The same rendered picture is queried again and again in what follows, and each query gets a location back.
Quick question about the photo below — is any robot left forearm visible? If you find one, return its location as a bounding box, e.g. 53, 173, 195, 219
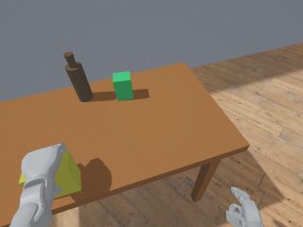
9, 175, 55, 227

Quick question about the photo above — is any table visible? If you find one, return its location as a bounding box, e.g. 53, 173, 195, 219
0, 62, 250, 227

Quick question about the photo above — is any sponge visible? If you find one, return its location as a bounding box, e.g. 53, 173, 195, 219
19, 151, 81, 199

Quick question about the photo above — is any right robot hand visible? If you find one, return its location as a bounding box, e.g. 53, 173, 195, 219
225, 186, 263, 227

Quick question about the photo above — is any left robot hand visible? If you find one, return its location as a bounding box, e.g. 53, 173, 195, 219
21, 142, 67, 197

